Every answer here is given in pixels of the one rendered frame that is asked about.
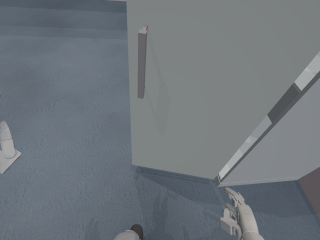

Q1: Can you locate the handle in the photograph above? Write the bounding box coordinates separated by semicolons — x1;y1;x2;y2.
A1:
137;24;148;99

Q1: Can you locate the robot left foot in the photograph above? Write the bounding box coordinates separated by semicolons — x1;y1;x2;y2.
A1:
130;224;143;240

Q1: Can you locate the robot right hand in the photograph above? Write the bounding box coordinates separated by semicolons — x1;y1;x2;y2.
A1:
220;187;259;239

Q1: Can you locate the fridge door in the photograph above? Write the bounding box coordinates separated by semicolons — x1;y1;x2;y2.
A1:
126;0;320;179

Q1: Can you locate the robot left hand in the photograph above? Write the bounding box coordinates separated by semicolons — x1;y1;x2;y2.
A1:
0;91;21;174

